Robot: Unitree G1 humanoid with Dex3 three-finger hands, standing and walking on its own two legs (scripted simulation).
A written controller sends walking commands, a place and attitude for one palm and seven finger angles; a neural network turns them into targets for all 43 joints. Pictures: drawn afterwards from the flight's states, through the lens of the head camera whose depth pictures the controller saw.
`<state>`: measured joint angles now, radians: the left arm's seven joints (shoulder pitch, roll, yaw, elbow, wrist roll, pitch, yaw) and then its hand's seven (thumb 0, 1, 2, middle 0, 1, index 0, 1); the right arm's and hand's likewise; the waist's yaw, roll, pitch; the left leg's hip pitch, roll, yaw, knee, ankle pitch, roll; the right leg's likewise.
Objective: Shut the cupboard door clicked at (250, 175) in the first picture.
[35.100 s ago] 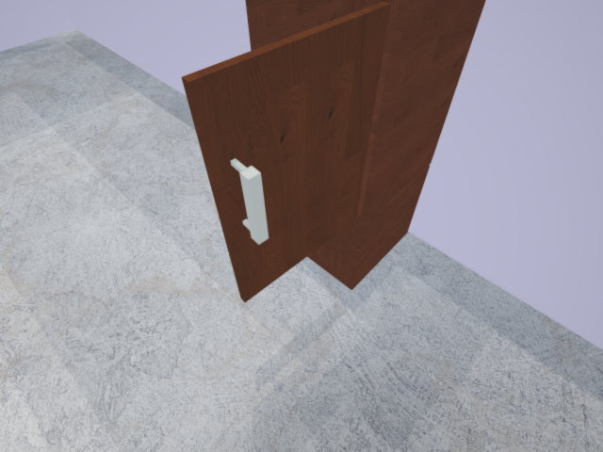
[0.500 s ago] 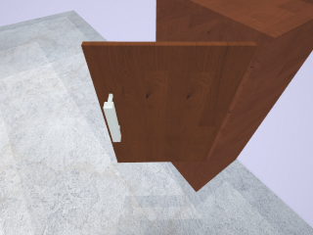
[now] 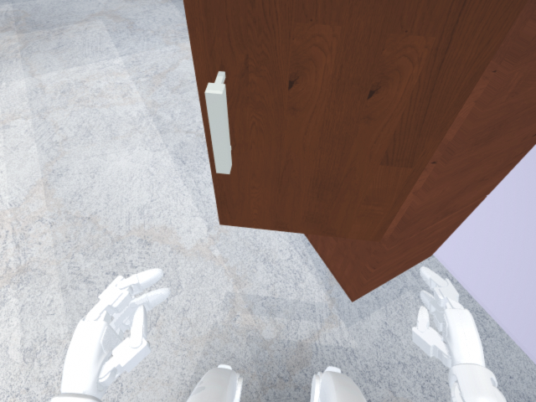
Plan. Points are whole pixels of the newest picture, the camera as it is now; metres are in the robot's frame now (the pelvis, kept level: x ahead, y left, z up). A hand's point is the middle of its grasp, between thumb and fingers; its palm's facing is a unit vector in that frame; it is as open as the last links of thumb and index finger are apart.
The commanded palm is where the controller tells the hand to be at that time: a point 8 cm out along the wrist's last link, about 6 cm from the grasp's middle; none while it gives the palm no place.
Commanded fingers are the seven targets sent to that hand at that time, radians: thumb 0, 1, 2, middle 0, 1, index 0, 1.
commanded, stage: raise the hand and make a fist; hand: left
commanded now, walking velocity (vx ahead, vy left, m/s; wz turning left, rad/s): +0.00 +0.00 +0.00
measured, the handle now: (222, 125) +0.52 +0.14 +0.11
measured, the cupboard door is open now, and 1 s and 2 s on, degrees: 55 55 55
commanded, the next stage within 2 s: bring the fist close to the handle in 1.46 s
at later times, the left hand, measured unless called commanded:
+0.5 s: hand (131, 297) +0.22 +0.20 +0.08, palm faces +0.01 -1.00 -0.05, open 3.7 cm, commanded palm +0.20 +0.25 +0.08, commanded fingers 0.00 0.90 0.90 -1.08 -1.26 -1.08 -1.26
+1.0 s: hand (124, 263) +0.25 +0.21 +0.11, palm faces +0.01 -1.00 -0.06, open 3.1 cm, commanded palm +0.23 +0.26 +0.11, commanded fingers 0.00 0.90 0.90 -1.30 -1.50 -1.30 -1.50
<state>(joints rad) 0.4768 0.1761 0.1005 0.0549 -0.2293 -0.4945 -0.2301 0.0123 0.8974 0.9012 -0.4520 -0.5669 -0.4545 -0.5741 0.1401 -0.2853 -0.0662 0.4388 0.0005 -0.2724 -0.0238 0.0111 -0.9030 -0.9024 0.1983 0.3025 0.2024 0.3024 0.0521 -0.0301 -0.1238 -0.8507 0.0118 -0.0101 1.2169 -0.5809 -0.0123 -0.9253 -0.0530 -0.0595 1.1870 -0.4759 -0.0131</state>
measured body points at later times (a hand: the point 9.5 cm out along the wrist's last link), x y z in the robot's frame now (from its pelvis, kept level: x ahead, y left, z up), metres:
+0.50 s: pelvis +0.01 +0.02 +0.02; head +0.07 +0.02 +0.46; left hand +0.22 +0.25 +0.09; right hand +0.17 -0.23 -0.06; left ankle +0.01 +0.13 -0.64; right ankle +0.06 -0.12 -0.64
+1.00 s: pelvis +0.03 +0.02 +0.03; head +0.07 +0.02 +0.48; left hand +0.24 +0.26 +0.12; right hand +0.22 -0.20 -0.03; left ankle +0.01 +0.13 -0.64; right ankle +0.06 -0.12 -0.64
